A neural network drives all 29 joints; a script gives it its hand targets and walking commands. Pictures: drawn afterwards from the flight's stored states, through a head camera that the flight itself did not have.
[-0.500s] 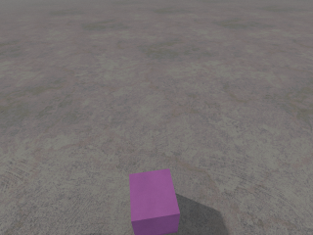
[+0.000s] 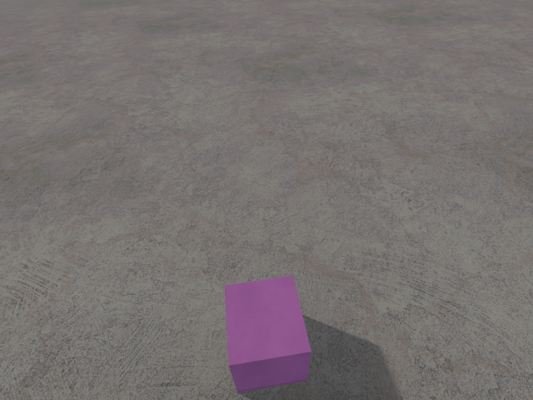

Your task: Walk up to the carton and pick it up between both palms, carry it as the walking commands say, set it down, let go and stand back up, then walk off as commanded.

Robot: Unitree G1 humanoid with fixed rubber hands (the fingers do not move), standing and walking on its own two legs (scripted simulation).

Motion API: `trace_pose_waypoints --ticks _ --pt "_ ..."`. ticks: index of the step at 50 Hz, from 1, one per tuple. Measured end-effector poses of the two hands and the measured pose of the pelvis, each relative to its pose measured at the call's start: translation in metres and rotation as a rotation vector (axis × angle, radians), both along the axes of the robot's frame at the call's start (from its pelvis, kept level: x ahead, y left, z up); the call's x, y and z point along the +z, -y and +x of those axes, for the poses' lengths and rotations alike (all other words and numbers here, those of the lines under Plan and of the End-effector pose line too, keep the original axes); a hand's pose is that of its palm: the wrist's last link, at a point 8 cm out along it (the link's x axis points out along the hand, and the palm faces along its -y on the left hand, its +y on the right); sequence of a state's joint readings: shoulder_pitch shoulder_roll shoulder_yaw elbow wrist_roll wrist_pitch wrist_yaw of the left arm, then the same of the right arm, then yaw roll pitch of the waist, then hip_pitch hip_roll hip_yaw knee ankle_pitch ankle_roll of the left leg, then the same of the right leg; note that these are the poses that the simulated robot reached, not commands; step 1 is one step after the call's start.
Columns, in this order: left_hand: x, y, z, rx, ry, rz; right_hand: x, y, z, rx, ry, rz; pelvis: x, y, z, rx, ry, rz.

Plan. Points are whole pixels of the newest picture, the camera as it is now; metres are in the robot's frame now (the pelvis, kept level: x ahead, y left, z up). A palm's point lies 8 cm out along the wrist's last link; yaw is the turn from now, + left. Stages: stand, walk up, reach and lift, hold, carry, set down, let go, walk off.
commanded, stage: stand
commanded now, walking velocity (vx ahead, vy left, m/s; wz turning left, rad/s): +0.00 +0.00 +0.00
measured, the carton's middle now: (265, 333) +0.52 +0.05 -0.65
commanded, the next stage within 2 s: walk off in 0.14 s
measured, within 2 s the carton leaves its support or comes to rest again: neither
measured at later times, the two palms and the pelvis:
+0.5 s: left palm out of the picture +0.06 +0.26 -0.14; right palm out of the picture +0.06 -0.30 -0.12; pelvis +0.01 -0.01 +0.00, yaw -2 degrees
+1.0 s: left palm out of the picture +0.10 +0.11 -0.17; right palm out of the picture -0.01 -0.38 -0.14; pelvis -0.01 -0.11 -0.02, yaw -14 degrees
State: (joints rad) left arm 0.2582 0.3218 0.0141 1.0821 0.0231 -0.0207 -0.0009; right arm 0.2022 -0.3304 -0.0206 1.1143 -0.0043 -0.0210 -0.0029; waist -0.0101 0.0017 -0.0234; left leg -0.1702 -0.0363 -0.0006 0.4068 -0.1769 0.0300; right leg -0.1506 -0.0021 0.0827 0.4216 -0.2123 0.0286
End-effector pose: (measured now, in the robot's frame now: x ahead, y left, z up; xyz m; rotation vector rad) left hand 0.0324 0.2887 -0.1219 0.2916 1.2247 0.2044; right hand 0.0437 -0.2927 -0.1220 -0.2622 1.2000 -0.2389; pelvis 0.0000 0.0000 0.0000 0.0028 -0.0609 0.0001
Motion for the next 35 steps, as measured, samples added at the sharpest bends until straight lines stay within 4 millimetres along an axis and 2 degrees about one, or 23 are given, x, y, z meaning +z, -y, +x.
trace_pose_waypoints --ticks 8,16,22,26,30,35 --pt "0.002 0.005 0.023 -0.016 0.037 0.001 0.003 0.002 0.016 0.017 0.017 -0.002 0.001 0.003 0.006 0.002 0.001 -0.001" --pt "0.002 0.008 0.04 -0.027 0.055 -0.011 0.008 0.004 0.021 0.015 0.011 -0.01 0.003 0.003 0.01 0.0 -0.003 -0.003" --pt "-0.006 0.014 0.038 -0.025 0.003 -0.024 0.01 0.005 0.023 -0.01 0.009 -0.02 0.002 0.004 0.012 -0.019 -0.017 0.001" --pt "-0.017 0.028 0.026 -0.036 -0.093 -0.036 0.004 0.006 0.013 -0.048 0.002 -0.017 -0.002 0.012 0.011 -0.054 -0.023 0.014" --pt "-0.021 0.046 0.022 -0.058 -0.152 -0.038 -0.004 0.014 -0.01 -0.104 -0.043 -0.003 -0.004 0.03 0.009 -0.098 -0.029 0.017" --pt "-0.025 0.084 0.03 -0.089 -0.148 -0.054 -0.02 0.043 -0.033 -0.174 -0.082 0.016 -0.012 0.06 0.007 -0.157 -0.036 0.019"
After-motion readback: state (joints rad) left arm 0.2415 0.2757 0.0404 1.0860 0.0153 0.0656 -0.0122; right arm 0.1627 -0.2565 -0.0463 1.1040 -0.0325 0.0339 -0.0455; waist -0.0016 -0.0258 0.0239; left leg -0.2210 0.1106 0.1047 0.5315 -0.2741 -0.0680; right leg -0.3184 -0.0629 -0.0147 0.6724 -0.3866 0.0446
